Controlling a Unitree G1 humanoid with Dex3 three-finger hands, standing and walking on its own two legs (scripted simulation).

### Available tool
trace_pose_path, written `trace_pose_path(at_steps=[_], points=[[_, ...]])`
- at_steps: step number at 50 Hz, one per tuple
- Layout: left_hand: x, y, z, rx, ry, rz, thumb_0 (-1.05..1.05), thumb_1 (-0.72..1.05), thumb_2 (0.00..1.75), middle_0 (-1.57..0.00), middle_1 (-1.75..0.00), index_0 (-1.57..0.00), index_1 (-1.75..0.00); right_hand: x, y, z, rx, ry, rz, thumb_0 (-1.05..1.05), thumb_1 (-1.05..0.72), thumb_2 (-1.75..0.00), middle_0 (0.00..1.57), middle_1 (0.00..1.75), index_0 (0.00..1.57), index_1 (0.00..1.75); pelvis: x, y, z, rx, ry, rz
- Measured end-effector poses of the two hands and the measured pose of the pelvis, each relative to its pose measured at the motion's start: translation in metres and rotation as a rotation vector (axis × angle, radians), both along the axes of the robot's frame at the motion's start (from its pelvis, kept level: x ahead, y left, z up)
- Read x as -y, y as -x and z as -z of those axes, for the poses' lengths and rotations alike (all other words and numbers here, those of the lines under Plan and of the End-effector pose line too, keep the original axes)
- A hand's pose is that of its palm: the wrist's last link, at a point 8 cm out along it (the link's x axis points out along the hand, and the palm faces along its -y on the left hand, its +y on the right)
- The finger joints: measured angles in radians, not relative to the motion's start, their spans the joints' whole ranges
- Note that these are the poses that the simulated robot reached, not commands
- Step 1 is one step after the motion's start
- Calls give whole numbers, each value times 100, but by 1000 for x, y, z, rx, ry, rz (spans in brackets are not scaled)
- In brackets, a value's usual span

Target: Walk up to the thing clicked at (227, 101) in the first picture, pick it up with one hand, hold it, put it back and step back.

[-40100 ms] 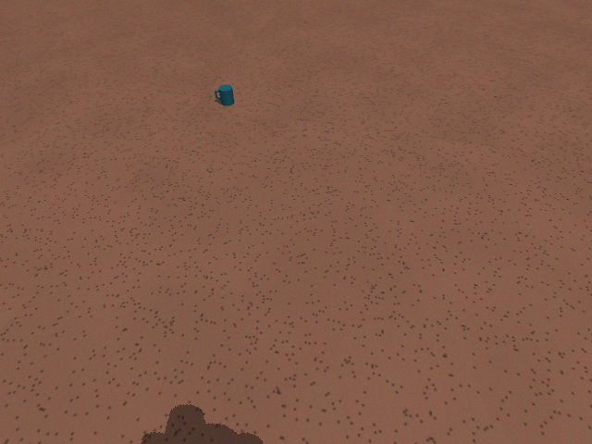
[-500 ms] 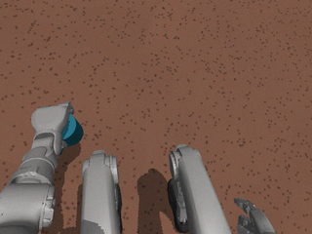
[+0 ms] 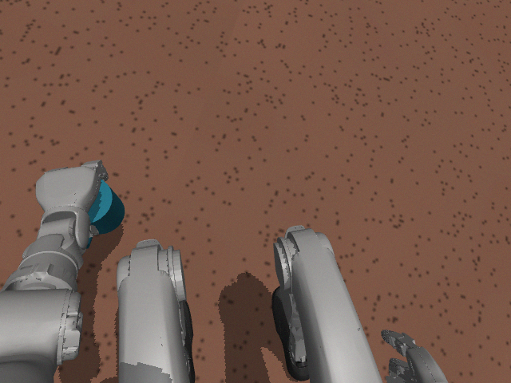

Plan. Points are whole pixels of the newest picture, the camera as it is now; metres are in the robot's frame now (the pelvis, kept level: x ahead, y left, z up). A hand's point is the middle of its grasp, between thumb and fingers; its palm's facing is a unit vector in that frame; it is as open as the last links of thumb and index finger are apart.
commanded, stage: lower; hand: left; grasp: from above
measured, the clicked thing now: (91, 215) +0.40 +0.28 -0.22
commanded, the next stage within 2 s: rest in 0.32 s
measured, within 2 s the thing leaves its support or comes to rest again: rests again in 0.78 s
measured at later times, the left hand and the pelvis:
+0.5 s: hand (103, 214) +0.40 +0.26 -0.24, palm faces -0.44 -0.08 -0.90, open 11.1 cm; pelvis +0.00 +0.00 -0.05, yaw -1 degrees
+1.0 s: hand (110, 211) +0.41 +0.26 -0.27, palm faces -0.44 -0.11 -0.89, open 11.2 cm; pelvis +0.01 +0.00 -0.07, yaw -3 degrees
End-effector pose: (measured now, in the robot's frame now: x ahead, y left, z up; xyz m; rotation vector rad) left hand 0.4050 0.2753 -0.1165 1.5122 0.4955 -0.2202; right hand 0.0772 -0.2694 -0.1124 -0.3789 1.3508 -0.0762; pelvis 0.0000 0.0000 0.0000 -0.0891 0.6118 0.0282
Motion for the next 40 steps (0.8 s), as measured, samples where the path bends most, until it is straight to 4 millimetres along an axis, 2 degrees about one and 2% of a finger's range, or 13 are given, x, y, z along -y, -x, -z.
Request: trace_pose_path(at_steps=[6,16,28,40], points=[[1,-1,11,-36,9,-1,0,-18,70,-62,-72,-56,-71,2,6,8,-18,-4,-12,1,-92,-90,20,30,20,30,1,1,8,11,-2,5],[7,1,47,-32,55,29,0,-17,71,-61,-72,-55,-72,8,15,26,-46,17,-18,1,-92,-90,20,30,20,30,2,2,34,36,0,14],[10,-2,67,-9,21,18,-1,-17,71,-61,-71,-55,-72,4,7,50,-40,-5,-41,1,-91,-89,20,30,20,30,3,-1,52,44,-4,21],[12,-14,93,-29,62,0,-1,-17,71,-60,-72,-54,-72,1,13,54,-75,-23,-70,1,-91,-89,20,30,20,30,3,-7,63,60,15,38]])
